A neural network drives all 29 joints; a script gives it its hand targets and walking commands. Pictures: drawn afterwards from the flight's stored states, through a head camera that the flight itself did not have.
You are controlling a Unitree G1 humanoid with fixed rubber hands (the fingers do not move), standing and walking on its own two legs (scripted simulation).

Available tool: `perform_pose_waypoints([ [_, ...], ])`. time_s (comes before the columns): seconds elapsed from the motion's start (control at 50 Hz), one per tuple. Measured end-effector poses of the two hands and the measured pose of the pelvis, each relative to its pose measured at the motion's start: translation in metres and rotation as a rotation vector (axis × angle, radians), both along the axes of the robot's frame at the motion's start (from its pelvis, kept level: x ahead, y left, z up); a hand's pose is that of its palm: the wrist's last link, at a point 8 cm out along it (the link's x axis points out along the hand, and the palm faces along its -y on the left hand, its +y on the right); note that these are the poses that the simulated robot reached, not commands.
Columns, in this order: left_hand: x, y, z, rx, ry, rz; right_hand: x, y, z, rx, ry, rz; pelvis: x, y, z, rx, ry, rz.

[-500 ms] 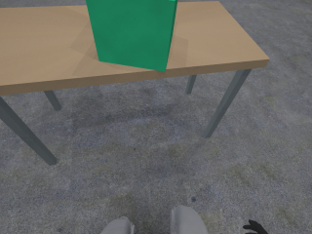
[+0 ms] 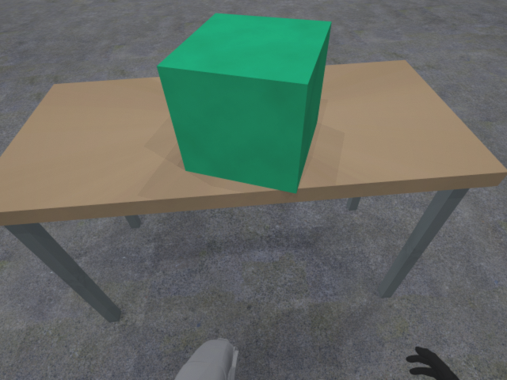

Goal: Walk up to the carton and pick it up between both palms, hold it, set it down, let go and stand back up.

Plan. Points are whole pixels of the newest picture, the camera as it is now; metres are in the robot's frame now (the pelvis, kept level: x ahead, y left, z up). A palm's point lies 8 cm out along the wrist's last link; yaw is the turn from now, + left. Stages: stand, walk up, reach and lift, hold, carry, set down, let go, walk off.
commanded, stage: walk up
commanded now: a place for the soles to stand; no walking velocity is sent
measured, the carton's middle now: (254, 100) +0.63 +0.02 +0.12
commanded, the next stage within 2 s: none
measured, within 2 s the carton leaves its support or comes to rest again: neither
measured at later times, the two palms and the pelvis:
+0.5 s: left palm (74, 372) +0.15 +0.33 -0.13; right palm (399, 323) +0.23 -0.24 -0.08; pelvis +0.11 +0.04 -0.01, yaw +3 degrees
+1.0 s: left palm out of the picture +0.14 +0.32 -0.10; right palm (415, 331) +0.22 -0.27 -0.10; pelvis +0.09 +0.02 +0.00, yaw +4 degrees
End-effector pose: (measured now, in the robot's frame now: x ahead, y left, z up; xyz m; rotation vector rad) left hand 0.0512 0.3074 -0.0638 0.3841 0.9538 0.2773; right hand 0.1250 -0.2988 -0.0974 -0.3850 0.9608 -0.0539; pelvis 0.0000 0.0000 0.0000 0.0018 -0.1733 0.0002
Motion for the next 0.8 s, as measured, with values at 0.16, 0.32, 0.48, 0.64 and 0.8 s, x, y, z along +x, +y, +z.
perform_pose_waypoints([
  [0.16, 0.050, 0.038, -0.040, -0.079, 0.057, 0.024, 0.072, 0.050, -0.003, -0.034, 0.001, 0.021, 0.059, 0.043, -0.017, -0.045, 0.030, 0.031],
  [0.32, 0.087, 0.044, -0.059, -0.151, 0.154, 0.018, 0.089, 0.073, 0.010, -0.084, 0.054, -0.044, 0.092, 0.057, -0.008, -0.049, 0.090, 0.041],
  [0.48, 0.102, 0.028, -0.068, -0.169, 0.200, 0.019, 0.103, 0.061, 0.016, -0.118, 0.051, -0.071, 0.105, 0.046, -0.008, -0.033, 0.111, 0.041],
  [0.64, 0.105, 0.001, -0.058, -0.133, 0.175, 0.006, 0.121, 0.033, 0.006, -0.074, 0.008, -0.056, 0.104, 0.015, -0.011, 0.004, 0.108, 0.046],
  [0.8, 0.100, 0.004, -0.031, -0.068, 0.125, 0.020, 0.120, 0.011, 0.002, -0.080, 0.023, -0.016, 0.099, 0.009, -0.006, 0.026, 0.107, 0.069],
])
